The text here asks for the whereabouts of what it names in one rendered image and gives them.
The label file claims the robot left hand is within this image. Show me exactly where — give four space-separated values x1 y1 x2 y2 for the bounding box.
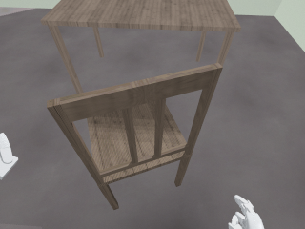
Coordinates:
0 133 18 180

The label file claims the table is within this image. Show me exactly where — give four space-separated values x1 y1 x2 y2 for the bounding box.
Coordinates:
40 0 241 94

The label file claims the robot right hand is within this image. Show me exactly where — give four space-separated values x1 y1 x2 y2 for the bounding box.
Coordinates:
228 195 264 229

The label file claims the chair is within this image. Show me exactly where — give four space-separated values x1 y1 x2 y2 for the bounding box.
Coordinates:
47 63 223 210

